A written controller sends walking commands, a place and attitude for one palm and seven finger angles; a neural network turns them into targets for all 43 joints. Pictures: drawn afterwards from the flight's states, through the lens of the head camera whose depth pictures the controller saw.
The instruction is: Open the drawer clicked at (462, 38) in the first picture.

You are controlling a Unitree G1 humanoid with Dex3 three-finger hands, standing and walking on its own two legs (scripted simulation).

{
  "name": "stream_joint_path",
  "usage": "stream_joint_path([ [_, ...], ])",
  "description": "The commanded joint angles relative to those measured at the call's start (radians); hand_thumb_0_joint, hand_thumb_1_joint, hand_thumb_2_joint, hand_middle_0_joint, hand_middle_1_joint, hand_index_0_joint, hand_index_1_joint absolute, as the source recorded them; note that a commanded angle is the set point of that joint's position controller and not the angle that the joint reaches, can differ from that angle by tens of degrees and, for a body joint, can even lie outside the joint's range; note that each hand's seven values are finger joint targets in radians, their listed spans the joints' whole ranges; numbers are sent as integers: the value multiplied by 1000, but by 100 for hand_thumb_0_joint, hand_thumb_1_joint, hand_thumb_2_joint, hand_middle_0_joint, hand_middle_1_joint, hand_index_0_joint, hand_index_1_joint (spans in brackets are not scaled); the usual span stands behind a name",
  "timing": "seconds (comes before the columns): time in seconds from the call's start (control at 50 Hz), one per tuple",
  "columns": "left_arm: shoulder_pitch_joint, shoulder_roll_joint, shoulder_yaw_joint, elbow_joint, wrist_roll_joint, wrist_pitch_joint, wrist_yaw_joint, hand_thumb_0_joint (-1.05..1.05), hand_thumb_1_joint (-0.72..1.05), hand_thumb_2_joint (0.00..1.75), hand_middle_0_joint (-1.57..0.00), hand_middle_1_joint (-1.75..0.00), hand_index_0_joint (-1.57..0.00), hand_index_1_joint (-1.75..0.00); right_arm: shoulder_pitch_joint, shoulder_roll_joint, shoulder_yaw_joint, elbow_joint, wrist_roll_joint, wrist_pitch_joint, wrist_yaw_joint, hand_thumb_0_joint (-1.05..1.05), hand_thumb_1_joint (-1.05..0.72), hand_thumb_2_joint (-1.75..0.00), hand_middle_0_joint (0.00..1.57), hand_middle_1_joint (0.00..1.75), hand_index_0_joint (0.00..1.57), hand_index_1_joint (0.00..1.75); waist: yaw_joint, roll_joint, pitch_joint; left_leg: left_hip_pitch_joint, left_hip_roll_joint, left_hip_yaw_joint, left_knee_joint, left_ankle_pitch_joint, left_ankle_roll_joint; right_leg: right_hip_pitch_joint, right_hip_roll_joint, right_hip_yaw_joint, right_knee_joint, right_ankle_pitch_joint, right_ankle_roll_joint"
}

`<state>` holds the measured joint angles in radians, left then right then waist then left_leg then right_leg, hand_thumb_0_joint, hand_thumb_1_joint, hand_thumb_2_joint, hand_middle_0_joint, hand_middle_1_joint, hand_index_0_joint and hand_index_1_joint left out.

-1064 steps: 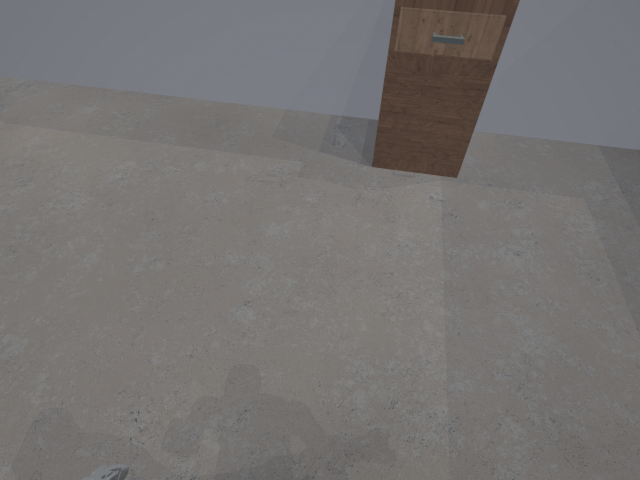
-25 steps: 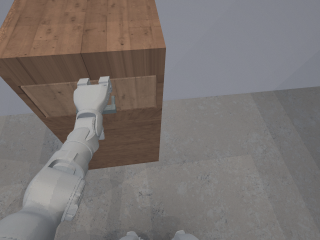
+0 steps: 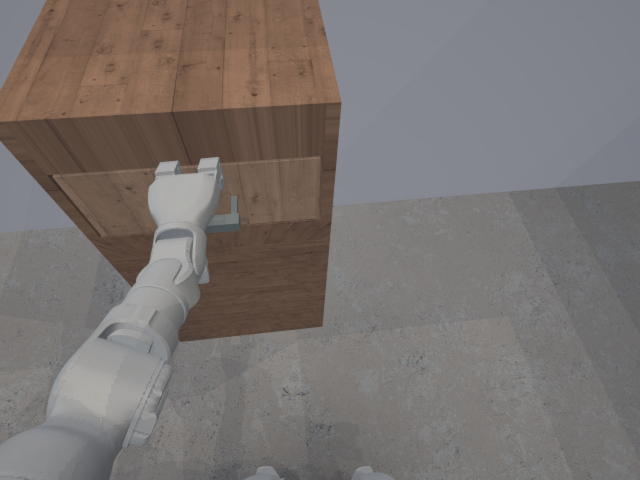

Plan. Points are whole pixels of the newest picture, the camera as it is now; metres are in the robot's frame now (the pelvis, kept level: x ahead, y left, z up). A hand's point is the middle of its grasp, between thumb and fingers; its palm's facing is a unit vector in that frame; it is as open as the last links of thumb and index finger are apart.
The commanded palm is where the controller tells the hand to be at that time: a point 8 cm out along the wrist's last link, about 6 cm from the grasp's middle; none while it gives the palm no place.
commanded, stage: re-aim the fingers above the handle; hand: left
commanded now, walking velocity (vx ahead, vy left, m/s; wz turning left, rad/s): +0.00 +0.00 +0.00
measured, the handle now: (202, 214) +0.52 +0.16 -0.05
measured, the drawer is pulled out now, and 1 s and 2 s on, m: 0.00 0.00 0.00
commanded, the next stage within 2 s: lower the fingers behind the handle in 0.76 s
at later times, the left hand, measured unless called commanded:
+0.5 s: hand (192, 224) +0.46 +0.16 +0.00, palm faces -0.04 -0.04 -1.00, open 13.8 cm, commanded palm +0.45 +0.15 +0.06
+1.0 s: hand (210, 222) +0.47 +0.13 +0.00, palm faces -0.02 -0.05 -1.00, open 13.8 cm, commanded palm +0.44 +0.14 +0.05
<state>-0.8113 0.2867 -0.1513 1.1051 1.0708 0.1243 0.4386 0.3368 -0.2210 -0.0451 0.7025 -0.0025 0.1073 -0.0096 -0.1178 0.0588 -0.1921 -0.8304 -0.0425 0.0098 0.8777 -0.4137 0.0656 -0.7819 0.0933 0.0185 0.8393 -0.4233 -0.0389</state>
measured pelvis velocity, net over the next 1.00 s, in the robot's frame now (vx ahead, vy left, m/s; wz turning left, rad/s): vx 0.00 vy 0.00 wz -0.01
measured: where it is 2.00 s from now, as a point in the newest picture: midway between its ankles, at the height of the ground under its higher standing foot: outside the picture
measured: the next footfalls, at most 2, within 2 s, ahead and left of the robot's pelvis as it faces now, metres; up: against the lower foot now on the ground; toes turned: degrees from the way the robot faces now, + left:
none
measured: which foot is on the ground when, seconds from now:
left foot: down 0.00-1.00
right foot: down 0.00-1.00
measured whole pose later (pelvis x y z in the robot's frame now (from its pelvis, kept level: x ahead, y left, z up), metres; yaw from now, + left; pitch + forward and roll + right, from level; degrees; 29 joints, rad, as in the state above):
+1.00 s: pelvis +0.00 +0.00 +0.00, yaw +0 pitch +21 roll -1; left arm -0.81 0.26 -0.14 1.11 1.09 0.11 0.45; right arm 0.34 -0.22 -0.05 0.72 -0.01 0.11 -0.01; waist -0.12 0.06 -0.20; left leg -0.84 -0.04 0.02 0.89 -0.41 0.06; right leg -0.80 0.10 0.02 0.86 -0.42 -0.04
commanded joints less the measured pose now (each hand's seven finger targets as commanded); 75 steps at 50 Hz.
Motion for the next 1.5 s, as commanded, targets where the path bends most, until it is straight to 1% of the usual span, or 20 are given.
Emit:
stream_joint_path([
  [0.0, -496, 149, 34, -215, 13, -22, 62, 0, -50, 30, -30, -120, -30, -120, 112, -152, -61, -44, -10, -15, -9, 0, -90, -90, 20, 30, 20, 30, -43, 1, -407, 380, 35, -43, -38, 465, -28, 87, -13, -7, -80, 389, -4],
  [0.1, -488, 178, 58, -229, 22, -1, 78, 0, -50, 30, -30, -120, -30, -120, 105, -151, -60, -46, -14, -6, -5, 0, -90, -90, 20, 30, 20, 30, -24, 34, -462, 384, 30, -35, -31, 509, -31, 126, -12, -5, -65, 439, -5],
  [0.28, -387, 187, 62, -181, 10, 21, 44, 0, -50, 30, -30, -120, -30, -120, 95, -153, -54, -60, -3, 8, -14, 0, -90, -90, 20, 30, 20, 30, -20, -49, -391, 320, 23, -13, -60, 457, -18, 208, -17, 12, -104, 482, 5],
  [0.34, -382, 216, 79, -196, 11, -3, 32, 0, -50, 30, -30, -120, -30, -120, 97, -155, -53, -62, -1, 3, -18, 0, -90, -90, 20, 30, 20, 30, -14, -36, -383, 317, 22, -13, -66, 440, -18, 211, -20, 17, -107, 473, 3],
  [0.4, -403, 155, 35, -232, 10, -32, 28, 0, -50, 30, -30, -120, -30, -120, 96, -148, -60, -60, -4, -7, -14, 0, -90, -90, 20, 30, 20, 30, -26, -17, -390, 354, 26, -20, -59, 469, -19, 179, -17, 13, -104, 465, 0],
  [0.42, -391, 175, 53, -238, 16, -41, 33, 0, -50, 30, -30, -120, -30, -120, 102, -149, -62, -59, -3, -8, -13, 0, -90, -90, 20, 30, 20, 30, -14, -3, -399, 372, 30, -27, -61, 469, -24, 160, -16, 6, -99, 437, -1],
  [0.48, -435, 100, -5, -237, 15, -46, 49, 0, -50, 30, -30, -120, -30, -120, 101, -147, -66, -45, -5, -14, -5, 0, -90, -90, 20, 30, 20, 30, -39, -2, -362, 391, 36, -40, -55, 451, -29, 88, -11, -6, -100, 377, -3],
  [0.6, -464, 190, 75, -204, 24, -6, 91, 0, -50, 30, -30, -120, -30, -120, 89, -153, -62, -39, -13, -9, -3, 0, -90, -90, 20, 30, 20, 30, -20, 5, -406, 359, 28, -35, -49, 445, -29, 114, -12, -3, -82, 388, -6],
  [0.66, -463, 169, 49, -166, 26, 33, 92, 0, -50, 30, -30, -120, -30, -120, 86, -152, -56, -43, -9, -2, -4, 0, -90, -90, 20, 30, 20, 30, -30, -12, -384, 334, 26, -25, -54, 423, -26, 126, -12, -2, -89, 392, -2],
  [0.7, -470, 207, 75, -163, 15, 44, 78, 0, -50, 30, -30, -120, -30, -120, 84, -157, -54, -52, -7, 0, -8, 0, -90, -90, 20, 30, 20, 30, -25, -23, -403, 329, 24, -26, -60, 422, -25, 159, -14, 2, -91, 404, -1],
  [0.8, -477, 93, -15, -176, -1, 19, 28, 0, -50, 30, -30, -120, -30, -120, 94, -151, -58, -55, -3, -11, -10, 0, -90, -90, 20, 30, 20, 30, -50, -29, -380, 366, 32, -37, -64, 427, -24, 121, -14, -4, -101, 385, 0],
  [0.88, -446, 96, -2, -171, 11, -18, 35, 0, -50, 30, -30, -120, -30, -120, 104, -149, -62, -44, -8, -19, -11, 0, -90, -90, 20, 30, 20, 30, -45, -35, -375, 355, 35, -40, -46, 420, -24, 83, -13, -3, -87, 366, 0],
  [0.96, -402, 188, 84, -163, 39, -18, 89, 0, -50, 30, -30, -120, -30, -120, 99, -148, -56, -47, -15, -19, -6, 0, -90, -90, 20, 30, 20, 30, -6, -23, -400, 287, 28, -26, -30, 426, -26, 117, -16, 7, -59, 404, -4],
  [0.98, -397, 170, 72, -162, 46, -8, 101, 0, -50, 30, -30, -120, -30, -120, 95, -145, -56, -50, -17, -18, -4, 0, -90, -90, 20, 30, 20, 30, -5, -16, -406, 279, 26, -24, -27, 420, -28, 117, -15, 5, -53, 400, -5],
  [1.12, -481, 155, 45, -139, 30, 44, 119, 0, -50, 30, -30, -120, -30, -120, 92, -148, -55, -37, -13, -23, -1, 0, -90, -90, 20, 30, 20, 30, -47, -34, -397, 253, 25, -25, -18, 355, -20, 102, -16, 10, -59, 366, 3],
  [1.2, -532, 154, 37, -172, 21, 13, 95, 0, -50, 30, -30, -120, -30, -120, 100, -149, -58, -28, -18, -40, -9, 0, -90, -90, 20, 30, 20, 30, -65, -7, -445, 270, 25, -29, 3, 359, -16, 84, -20, 13, -46, 369, 5],
  [1.24, -485, 190, 67, -146, 32, -4, 89, 0, -50, 30, -30, -120, -30, -120, 112, -150, -58, -23, -18, -44, -12, 0, -90, -90, 20, 30, 20, 30, -53, -5, -444, 265, 27, -33, 16, 365, -19, 61, -17, 9, -31, 363, 3],
  [1.3, -452, 146, 41, -112, 32, -12, 89, 0, -50, 30, -30, -120, -30, -120, 111, -146, -56, -23, -21, -48, -7, 0, -90, -90, 20, 30, 20, 30, -58, -15, -418, 232, 24, -31, 31, 368, -19, 49, -17, 9, -24, 374, 3],
  [1.34, -411, 179, 69, -106, 33, -11, 94, 0, -50, 30, -30, -120, -30, -120, 116, -150, -53, -30, -22, -46, -6, 0, -90, -90, 20, 30, 20, 30, -37, -6, -430, 210, 22, -29, 40, 381, -20, 60, -16, 12, -7, 397, 2],
  [1.48, -437, 178, 65, -142, 39, -15, 113, 0, -50, 30, -30, -120, -30, -120, 116, -148, -54, -32, -26, -46, -3, 0, -90, -90, 20, 30, 20, 30, -50, -6, -443, 174, 22, -27, 68, 364, -18, 49, -18, 17, 11, 407, 7],
])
